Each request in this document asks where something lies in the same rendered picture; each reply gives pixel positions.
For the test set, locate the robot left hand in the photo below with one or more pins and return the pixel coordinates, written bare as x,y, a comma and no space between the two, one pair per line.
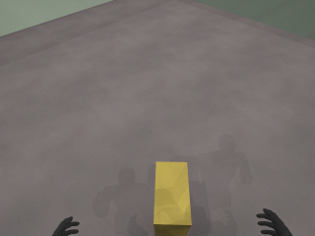
65,224

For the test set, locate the robot right hand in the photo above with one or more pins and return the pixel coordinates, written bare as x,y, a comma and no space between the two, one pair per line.
277,224

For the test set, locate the carton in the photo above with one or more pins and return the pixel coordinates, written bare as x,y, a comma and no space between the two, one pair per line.
172,210

